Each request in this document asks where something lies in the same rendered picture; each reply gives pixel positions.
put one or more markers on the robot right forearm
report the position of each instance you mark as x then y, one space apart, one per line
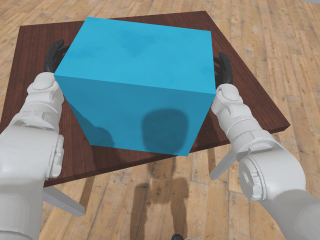
240 127

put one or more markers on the right robot upper arm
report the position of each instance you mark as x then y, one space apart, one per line
275 180

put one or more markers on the left robot hand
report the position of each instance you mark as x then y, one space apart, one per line
55 56

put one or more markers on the right robot hand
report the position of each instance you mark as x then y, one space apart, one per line
224 70

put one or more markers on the left robot upper arm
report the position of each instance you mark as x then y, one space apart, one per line
28 157

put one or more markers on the robot left forearm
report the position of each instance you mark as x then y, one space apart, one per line
43 106

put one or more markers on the carton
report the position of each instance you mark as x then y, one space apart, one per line
139 86

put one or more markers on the table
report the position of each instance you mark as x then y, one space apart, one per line
82 160

